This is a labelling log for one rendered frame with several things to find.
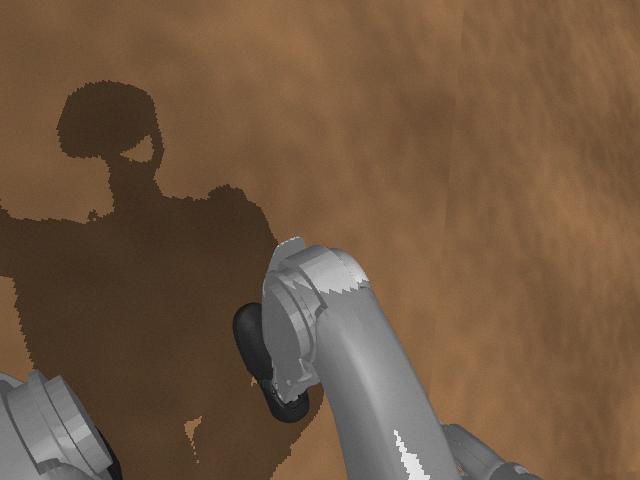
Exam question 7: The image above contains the right robot hand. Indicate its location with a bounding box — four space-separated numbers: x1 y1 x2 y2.
438 419 507 480

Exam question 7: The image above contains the left robot foot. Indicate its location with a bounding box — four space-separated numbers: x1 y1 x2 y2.
95 426 123 480

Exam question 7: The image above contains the right robot arm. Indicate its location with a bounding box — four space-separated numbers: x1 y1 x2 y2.
489 462 543 480

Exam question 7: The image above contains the right robot foot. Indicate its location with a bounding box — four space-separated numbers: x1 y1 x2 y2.
233 302 309 423

